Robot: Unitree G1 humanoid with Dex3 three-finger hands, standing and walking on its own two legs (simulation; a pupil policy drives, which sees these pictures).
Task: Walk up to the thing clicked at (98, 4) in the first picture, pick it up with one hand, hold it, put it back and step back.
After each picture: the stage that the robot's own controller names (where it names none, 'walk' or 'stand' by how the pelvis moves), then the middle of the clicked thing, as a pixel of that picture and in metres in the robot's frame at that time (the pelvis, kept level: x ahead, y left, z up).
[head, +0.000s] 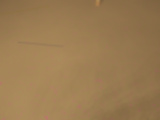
stand; out of the picture +2.34 -0.23 -0.65
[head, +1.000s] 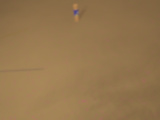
walk; (76, 13) +2.20 +0.18 -0.62
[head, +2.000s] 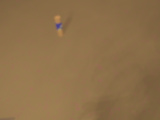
walk; (59, 26) +1.54 +0.36 -0.64
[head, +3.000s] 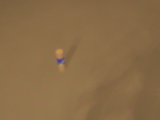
walk; (60, 60) +1.03 +0.27 -0.65
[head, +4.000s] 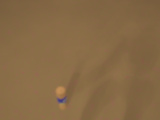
walk; (61, 98) +0.61 +0.19 -0.63
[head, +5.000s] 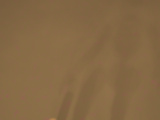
stand; out of the picture +0.37 +0.19 -0.63
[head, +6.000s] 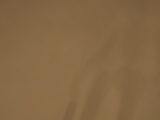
stand; out of the picture +0.35 +0.18 -0.66
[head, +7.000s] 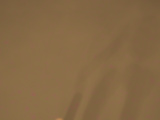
stand; out of the picture +0.38 +0.16 -0.65
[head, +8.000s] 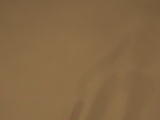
stand; out of the picture +0.37 +0.15 -0.66
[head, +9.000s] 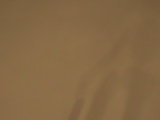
stand; out of the picture +0.36 +0.15 -0.66
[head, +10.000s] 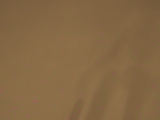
stand; out of the picture +0.35 +0.15 -0.66
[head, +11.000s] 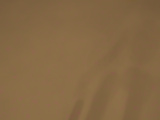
stand; out of the picture +0.36 +0.15 -0.66
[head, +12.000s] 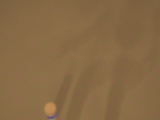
go down; (51, 113) +0.38 +0.16 -0.58
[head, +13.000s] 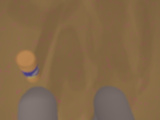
go down; (30, 68) +0.43 +0.21 -0.27
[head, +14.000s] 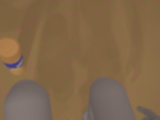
close in; (13, 59) +0.43 +0.23 -0.22
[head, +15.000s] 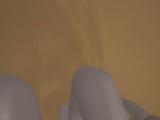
close in; out of the picture +0.41 +0.26 -0.16
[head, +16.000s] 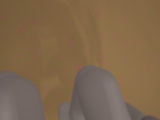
lift; out of the picture +0.40 +0.26 -0.16
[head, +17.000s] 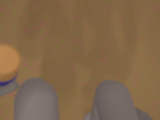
lift; (3, 73) +0.32 +0.25 -0.07
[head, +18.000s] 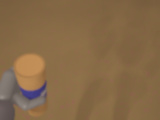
hold; (34, 90) +0.31 +0.16 +0.07
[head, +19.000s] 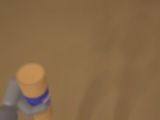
hold; (38, 97) +0.30 +0.16 +0.03
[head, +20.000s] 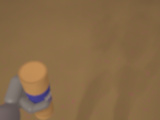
hold; (39, 94) +0.31 +0.15 +0.02
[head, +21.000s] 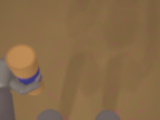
crouch; (29, 74) +0.37 +0.18 -0.03
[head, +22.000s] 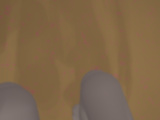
lower; out of the picture +0.44 +0.25 -0.13
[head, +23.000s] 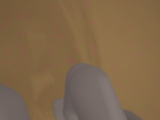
lower; out of the picture +0.43 +0.28 -0.16
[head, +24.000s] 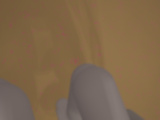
lower; out of the picture +0.42 +0.28 -0.16
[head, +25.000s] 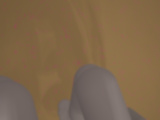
lower; out of the picture +0.41 +0.28 -0.16
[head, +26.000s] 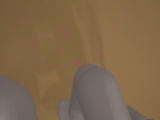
rest; out of the picture +0.41 +0.28 -0.16
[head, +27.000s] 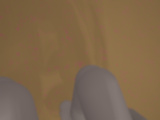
open; out of the picture +0.41 +0.25 -0.16
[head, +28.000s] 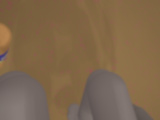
stand; out of the picture +0.41 +0.24 -0.18
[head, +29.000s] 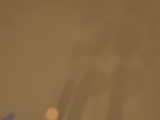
stand; (54, 119) +0.37 +0.16 -0.54
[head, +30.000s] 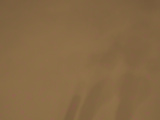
stand; out of the picture +0.37 +0.16 -0.59
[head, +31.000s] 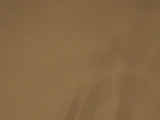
stand; out of the picture +0.36 +0.15 -0.60
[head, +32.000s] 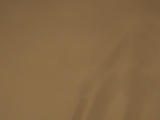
stand; out of the picture +0.39 +0.14 -0.65
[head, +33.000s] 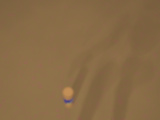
walk; (68, 98) +0.50 +0.09 -0.63
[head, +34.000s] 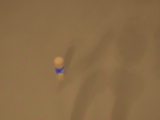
walk; (60, 69) +0.77 +0.20 -0.62
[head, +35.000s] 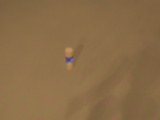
stand; (69, 59) +1.04 +0.16 -0.64
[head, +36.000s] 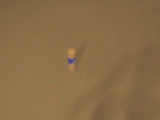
stand; (71, 60) +1.03 +0.13 -0.66
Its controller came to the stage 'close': yes
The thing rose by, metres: 0.67
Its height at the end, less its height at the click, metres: +0.00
